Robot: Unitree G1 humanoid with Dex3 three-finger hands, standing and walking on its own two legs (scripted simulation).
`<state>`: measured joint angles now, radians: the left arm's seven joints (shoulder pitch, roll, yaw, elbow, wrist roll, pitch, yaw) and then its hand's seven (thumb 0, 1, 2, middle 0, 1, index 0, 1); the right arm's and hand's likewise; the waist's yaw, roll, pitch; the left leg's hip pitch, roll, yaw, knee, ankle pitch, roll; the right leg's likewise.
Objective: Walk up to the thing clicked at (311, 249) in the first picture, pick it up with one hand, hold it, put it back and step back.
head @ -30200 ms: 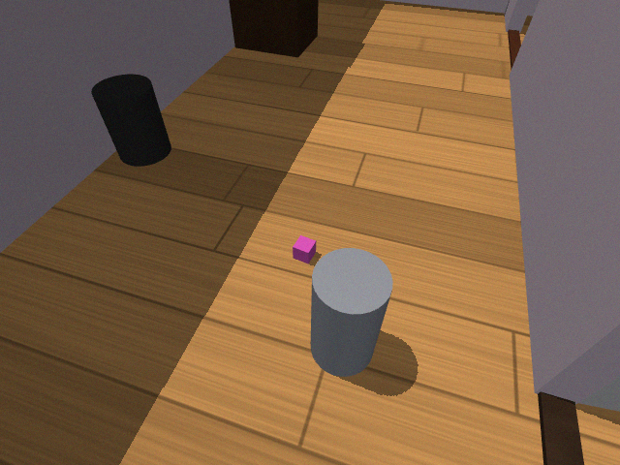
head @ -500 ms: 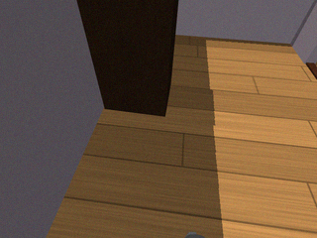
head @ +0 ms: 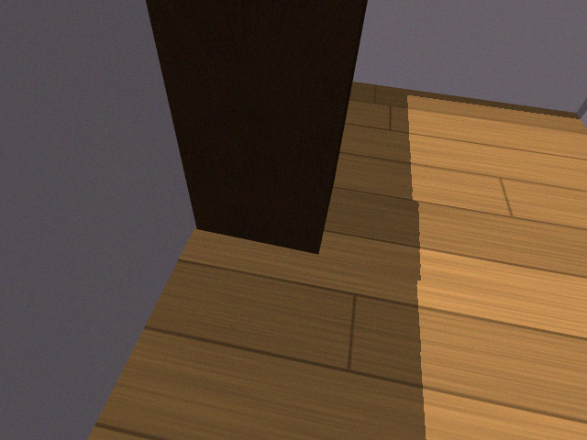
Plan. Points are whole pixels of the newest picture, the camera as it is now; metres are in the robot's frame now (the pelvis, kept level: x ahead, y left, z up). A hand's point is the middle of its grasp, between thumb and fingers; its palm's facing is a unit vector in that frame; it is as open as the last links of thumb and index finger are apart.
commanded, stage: walk up
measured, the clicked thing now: out of the picture -0.98 -0.46 -0.72
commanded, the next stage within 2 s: none
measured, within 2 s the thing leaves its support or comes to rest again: neither
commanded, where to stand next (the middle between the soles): +0.38 -0.03 m, yaw -1 degrees
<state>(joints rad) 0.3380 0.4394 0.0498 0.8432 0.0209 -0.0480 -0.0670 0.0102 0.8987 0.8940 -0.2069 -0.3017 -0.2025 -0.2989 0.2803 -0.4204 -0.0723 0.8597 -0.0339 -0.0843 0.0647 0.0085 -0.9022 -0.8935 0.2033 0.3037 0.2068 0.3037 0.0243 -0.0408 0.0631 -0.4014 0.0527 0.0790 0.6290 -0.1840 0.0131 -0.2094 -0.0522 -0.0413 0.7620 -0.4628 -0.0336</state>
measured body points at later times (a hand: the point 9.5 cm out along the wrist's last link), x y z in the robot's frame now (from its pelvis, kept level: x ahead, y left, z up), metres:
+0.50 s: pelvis +0.19 -0.03 -0.01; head +0.20 -0.09 +0.44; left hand +0.31 +0.28 -0.07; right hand +0.26 -0.37 -0.13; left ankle +0.21 +0.11 -0.66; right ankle +0.22 -0.19 -0.72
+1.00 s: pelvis +0.37 +0.08 +0.00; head +0.43 +0.06 +0.44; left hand +0.69 +0.27 -0.10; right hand +0.21 -0.22 -0.09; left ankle +0.51 +0.10 -0.72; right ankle +0.27 -0.03 -0.64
